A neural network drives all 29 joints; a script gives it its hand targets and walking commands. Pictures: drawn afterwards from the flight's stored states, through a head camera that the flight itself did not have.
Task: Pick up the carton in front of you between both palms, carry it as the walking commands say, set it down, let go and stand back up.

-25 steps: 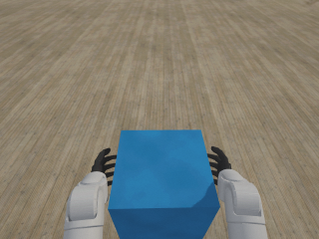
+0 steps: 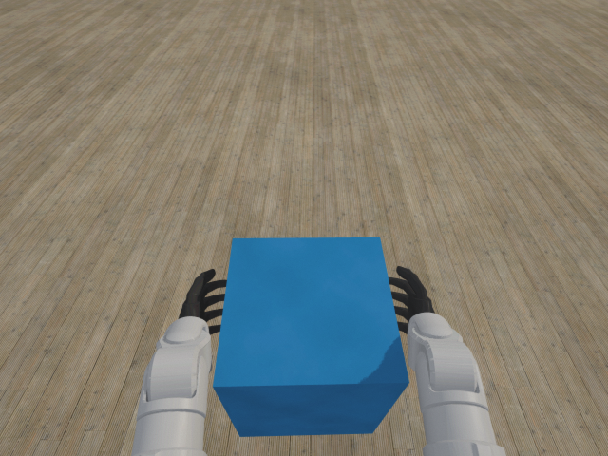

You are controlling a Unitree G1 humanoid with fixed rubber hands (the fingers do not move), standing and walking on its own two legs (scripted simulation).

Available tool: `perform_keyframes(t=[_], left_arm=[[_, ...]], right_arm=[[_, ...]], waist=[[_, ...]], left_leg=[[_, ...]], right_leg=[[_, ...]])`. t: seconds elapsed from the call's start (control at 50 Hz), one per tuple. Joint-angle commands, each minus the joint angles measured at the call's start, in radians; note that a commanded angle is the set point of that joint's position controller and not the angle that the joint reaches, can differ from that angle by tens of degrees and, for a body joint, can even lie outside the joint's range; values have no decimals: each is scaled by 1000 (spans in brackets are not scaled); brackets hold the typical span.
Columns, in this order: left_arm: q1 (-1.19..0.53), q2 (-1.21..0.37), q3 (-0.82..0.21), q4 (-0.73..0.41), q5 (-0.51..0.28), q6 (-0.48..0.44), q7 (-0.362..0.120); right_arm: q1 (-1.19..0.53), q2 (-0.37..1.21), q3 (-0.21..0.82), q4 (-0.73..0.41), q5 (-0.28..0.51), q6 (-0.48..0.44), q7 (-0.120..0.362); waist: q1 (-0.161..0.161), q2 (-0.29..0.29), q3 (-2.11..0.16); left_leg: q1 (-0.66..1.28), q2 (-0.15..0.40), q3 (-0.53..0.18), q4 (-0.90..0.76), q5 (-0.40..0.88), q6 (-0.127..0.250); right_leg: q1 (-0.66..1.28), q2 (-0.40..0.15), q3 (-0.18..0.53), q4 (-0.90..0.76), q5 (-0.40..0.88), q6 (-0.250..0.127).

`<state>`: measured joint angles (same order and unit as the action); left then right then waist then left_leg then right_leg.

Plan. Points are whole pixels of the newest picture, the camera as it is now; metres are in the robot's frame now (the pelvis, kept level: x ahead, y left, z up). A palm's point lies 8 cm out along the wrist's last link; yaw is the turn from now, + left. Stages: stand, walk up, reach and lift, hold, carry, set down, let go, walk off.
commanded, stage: carry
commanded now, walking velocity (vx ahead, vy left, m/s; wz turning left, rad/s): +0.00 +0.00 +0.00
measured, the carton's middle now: (306, 341) +0.30 +0.00 -0.03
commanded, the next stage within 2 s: hold in 0.26 s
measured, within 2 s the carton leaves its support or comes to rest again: neither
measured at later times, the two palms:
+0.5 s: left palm (174, 354) +0.25 +0.17 +0.04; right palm (407, 325) +0.28 -0.13 +0.05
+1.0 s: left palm (200, 346) +0.25 +0.13 +0.05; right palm (440, 339) +0.26 -0.17 +0.05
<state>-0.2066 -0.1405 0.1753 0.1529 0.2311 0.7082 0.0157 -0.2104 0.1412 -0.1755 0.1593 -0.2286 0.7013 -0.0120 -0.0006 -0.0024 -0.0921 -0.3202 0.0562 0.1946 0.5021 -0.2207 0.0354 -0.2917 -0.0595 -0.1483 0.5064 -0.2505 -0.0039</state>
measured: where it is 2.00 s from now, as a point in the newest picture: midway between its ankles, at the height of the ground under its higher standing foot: outside the picture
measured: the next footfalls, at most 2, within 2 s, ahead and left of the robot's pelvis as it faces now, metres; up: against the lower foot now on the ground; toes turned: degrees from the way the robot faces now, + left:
none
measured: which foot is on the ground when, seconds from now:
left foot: down 0.00-1.00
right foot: down 0.00-1.00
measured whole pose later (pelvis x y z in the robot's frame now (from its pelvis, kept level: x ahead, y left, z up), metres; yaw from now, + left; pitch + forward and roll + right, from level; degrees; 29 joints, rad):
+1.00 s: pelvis -0.03 -0.02 +0.00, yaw +1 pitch -11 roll +0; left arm -0.29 -0.16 0.25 0.27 0.30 0.74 -0.01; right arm -0.29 0.16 -0.26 0.31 -0.28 0.70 0.01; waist 0.00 -0.02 0.05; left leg -0.10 -0.02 0.01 0.45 -0.17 0.02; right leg -0.06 0.03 0.02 0.47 -0.22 -0.02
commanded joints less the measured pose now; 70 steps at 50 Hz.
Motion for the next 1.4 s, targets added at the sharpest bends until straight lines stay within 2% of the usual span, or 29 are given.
perform_keyframes(t=[0.0,0.24,0.26,0.28,0.3,0.32,0.34,0.36,0.4,0.48,0.58,0.68,0.78,0.8,0.88,0.94,1.04,1.14,1.26,1.38], left_arm=[[-420,-857,-569,-82,-235,-7,-202],[-435,-850,-562,-88,-237,-2,-202],[-340,-884,-543,-90,-241,10,-206],[-366,-874,-548,-120,-230,-2,-203],[-327,-860,-520,-101,-195,-5,-194],[-335,-848,-510,-91,-186,-12,-188],[-320,-846,-500,-81,-187,-20,-175],[-342,-833,-507,-103,-183,-22,-174],[-383,-842,-526,-108,-204,-23,-178],[-438,-836,-547,-116,-220,-11,-193],[-458,-844,-514,-62,-209,0,-210],[-482,-865,-491,-20,-201,-1,-227],[-536,-914,-493,12,-204,-4,-246],[-539,-913,-490,21,-204,-5,-249],[-576,-940,-480,63,-198,-8,-261],[-596,-948,-463,94,-194,-10,-269],[-599,-963,-440,134,-179,-8,-270],[-606,-970,-413,149,-172,-14,-261],[-678,-943,-267,297,-91,-97,-259],[-638,-748,-76,394,47,-259,-207]], right_arm=[[-406,861,563,-75,234,-1,202],[-424,856,563,-82,239,3,201],[-330,890,536,-94,227,13,209],[-354,875,539,-118,216,1,207],[-368,859,533,-131,222,-2,214],[-382,857,539,-123,223,-8,215],[-382,828,538,-107,227,-14,215],[-374,832,529,-114,221,-20,217],[-376,836,516,-87,211,-25,210],[-371,833,461,-45,179,-27,199],[-420,853,444,-3,169,-23,205],[-473,883,450,23,178,-25,218],[-531,917,452,44,187,-26,237],[-536,924,455,59,190,-27,240],[-582,942,452,89,196,-30,255],[-602,954,444,128,196,-33,266],[-633,963,432,152,200,-28,274],[-627,943,394,162,177,-29,269],[-670,910,232,305,70,-108,260],[-630,745,56,389,-63,-262,212]], waist=[[-2,8,-261],[-2,5,-241],[8,-3,-138],[-1,-3,-183],[20,8,-174],[26,-17,-163],[40,17,-169],[19,1,-145],[4,6,-142],[-25,22,-89],[-15,-4,-30],[-1,-40,-21],[-4,-7,-33],[-1,-24,-32],[3,-6,-29],[8,-19,-21],[17,-3,-17],[9,12,-21],[-4,-1,3],[9,0,-25]], left_leg=[[131,119,-126,-67,183,-6],[119,118,-128,-73,156,-6],[324,-109,-291,-100,401,4],[358,-106,-305,-91,461,-2],[462,-104,-305,-101,454,-3],[487,-103,-303,-94,480,-1],[505,-104,-301,-115,399,-1],[521,-99,-296,-113,401,-5],[514,-98,-297,-109,383,-12],[485,-97,-292,-122,260,-18],[443,-104,-284,-126,121,-14],[437,-112,-281,-120,47,-9],[381,-113,-284,-130,-23,-10],[391,-115,-282,-123,-39,-9],[361,-118,-281,-126,-90,-10],[354,-119,-283,-123,-113,-10],[371,-116,-285,-133,-81,-12],[354,-101,-296,-148,-26,-15],[294,-103,-296,-103,-19,-15],[120,-119,-290,23,142,-13]], right_leg=[[70,-100,99,-63,155,-12],[64,-101,102,-70,137,-12],[173,146,234,-105,327,-31],[181,142,248,-107,377,-34],[121,136,248,-122,353,-25],[103,136,252,-132,355,-18],[122,129,257,-135,320,-22],[89,141,254,-148,270,-23],[106,140,262,-158,235,-31],[96,128,262,-175,129,-52],[71,108,261,-193,23,-60],[56,91,264,-212,-48,-65],[90,90,266,-199,-82,-58],[74,85,269,-209,-112,-60],[71,82,271,-204,-158,-57],[58,81,273,-207,-188,-57],[45,84,267,-204,-144,-52],[88,104,255,-176,-58,-42],[30,116,247,-120,-49,-45],[-103,138,238,3,79,-34]])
